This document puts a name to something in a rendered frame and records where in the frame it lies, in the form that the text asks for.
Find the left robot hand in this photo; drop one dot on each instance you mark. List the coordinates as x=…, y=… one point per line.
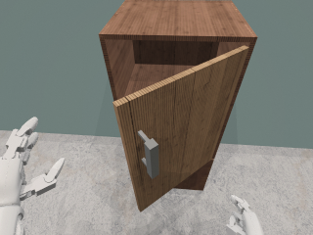
x=12, y=174

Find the cupboard door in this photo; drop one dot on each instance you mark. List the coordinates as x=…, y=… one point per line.
x=184, y=114

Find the handle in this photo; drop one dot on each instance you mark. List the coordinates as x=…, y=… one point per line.
x=152, y=155

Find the left robot forearm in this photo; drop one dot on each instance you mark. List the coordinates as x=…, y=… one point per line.
x=11, y=220

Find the right robot hand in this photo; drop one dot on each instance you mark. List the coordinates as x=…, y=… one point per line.
x=248, y=222

